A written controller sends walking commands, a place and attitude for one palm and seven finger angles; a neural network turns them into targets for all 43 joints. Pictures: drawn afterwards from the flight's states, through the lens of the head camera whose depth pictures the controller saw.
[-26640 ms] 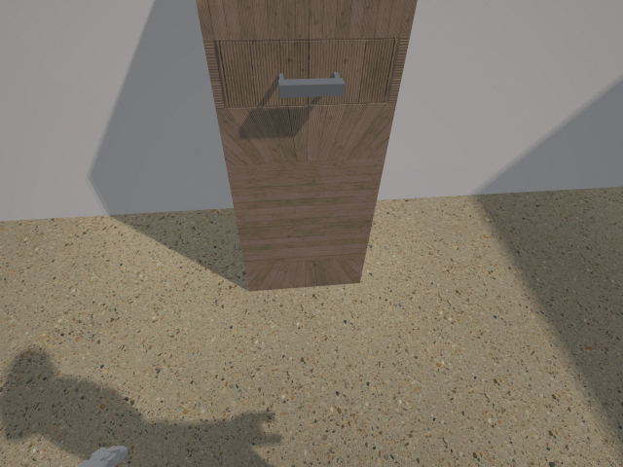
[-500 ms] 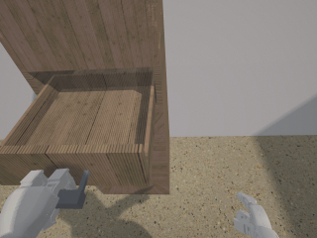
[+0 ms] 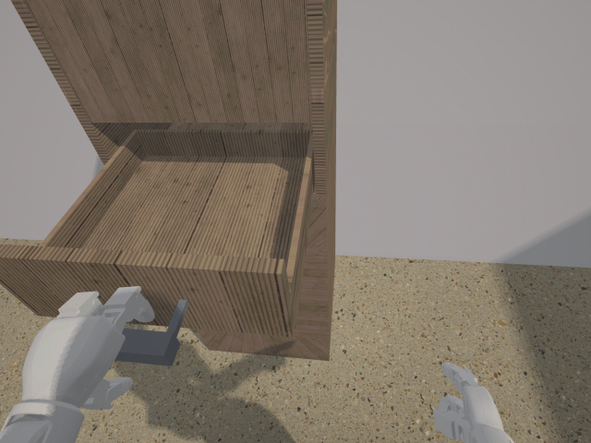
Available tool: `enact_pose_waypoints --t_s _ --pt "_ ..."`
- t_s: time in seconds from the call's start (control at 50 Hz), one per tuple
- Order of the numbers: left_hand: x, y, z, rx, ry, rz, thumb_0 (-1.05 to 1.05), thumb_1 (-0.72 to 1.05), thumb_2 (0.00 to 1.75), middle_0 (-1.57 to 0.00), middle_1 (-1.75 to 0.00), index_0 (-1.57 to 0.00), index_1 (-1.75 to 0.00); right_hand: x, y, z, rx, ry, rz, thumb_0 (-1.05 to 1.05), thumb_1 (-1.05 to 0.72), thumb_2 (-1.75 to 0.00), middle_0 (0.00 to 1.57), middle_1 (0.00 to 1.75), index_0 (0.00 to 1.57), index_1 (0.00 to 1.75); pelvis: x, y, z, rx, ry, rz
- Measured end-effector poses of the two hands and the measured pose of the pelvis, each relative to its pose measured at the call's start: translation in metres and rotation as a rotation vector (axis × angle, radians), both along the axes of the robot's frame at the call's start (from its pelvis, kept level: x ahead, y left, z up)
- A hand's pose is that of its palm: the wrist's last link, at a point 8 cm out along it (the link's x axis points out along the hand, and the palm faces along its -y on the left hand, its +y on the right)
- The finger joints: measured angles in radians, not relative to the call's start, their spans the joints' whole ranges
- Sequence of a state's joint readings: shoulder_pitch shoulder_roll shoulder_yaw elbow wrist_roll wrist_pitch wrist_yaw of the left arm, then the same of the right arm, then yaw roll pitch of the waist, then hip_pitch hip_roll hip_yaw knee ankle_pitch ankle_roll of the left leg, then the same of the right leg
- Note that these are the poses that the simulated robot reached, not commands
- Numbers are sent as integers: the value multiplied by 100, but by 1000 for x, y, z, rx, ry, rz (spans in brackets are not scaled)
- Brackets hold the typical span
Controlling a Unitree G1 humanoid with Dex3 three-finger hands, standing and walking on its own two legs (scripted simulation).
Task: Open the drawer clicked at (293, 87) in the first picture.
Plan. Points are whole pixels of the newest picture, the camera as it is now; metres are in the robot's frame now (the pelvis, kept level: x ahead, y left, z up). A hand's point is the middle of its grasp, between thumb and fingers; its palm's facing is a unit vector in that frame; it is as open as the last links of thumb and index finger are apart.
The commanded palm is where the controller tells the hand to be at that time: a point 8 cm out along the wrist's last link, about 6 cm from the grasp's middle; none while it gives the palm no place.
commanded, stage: open the thumb to release the handle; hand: left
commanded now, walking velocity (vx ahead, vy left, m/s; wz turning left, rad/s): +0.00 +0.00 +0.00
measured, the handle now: (125, 324) +0.21 +0.25 +0.10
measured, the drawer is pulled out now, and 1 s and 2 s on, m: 0.30 0.30 0.30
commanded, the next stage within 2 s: lift the hand off the handle in 0.12 s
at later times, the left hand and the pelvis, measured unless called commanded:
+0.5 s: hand (121, 364) +0.17 +0.24 +0.08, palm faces +0.07 -0.11 -0.99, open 13.8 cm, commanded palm +0.15 +0.25 +0.13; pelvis -0.01 +0.01 +0.00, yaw +0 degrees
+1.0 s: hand (96, 339) +0.18 +0.25 +0.13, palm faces +0.10 -0.11 -0.99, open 13.4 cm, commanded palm +0.15 +0.25 +0.20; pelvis -0.01 +0.01 +0.01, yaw +1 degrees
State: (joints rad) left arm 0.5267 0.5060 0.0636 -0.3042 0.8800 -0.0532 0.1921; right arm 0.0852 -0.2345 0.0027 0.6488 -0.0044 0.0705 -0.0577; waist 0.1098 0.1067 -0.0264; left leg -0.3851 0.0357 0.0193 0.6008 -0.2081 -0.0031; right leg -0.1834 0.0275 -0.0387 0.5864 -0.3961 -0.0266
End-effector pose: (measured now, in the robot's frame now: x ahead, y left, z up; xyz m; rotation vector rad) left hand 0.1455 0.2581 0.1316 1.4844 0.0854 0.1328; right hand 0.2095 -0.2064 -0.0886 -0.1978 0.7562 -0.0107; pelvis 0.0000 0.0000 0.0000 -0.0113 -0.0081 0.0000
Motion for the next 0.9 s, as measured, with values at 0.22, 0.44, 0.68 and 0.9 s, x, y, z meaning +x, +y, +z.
enact_pose_waypoints --t_s 0.22,0.44,0.68,0.9 --pt "-3 0 -1 -15 8 -2 0 -39 35 -37 -124 -33 -121 -2 -6 6 -17 -23 4 1 -90 -90 20 30 20 30 -4 0 1 -2 -8 0" --pt "0 -15 -4 -31 -32 -21 0 -49 31 -33 -121 -32 -120 -11 3 1 2 3 24 1 -90 -90 20 30 20 30 -7 6 0 -3 -1 0" --pt "4 -12 11 -24 -52 -26 0 -49 30 -33 -120 -37 -123 -10 19 3 30 -15 35 1 -90 -90 20 30 20 30 -9 10 3 -5 -24 1" --pt "3 -7 42 -23 -81 -15 0 -49 30 -32 -120 -39 -124 2 24 16 31 -56 57 1 -90 -90 20 30 20 30 -11 12 8 -2 -58 8"
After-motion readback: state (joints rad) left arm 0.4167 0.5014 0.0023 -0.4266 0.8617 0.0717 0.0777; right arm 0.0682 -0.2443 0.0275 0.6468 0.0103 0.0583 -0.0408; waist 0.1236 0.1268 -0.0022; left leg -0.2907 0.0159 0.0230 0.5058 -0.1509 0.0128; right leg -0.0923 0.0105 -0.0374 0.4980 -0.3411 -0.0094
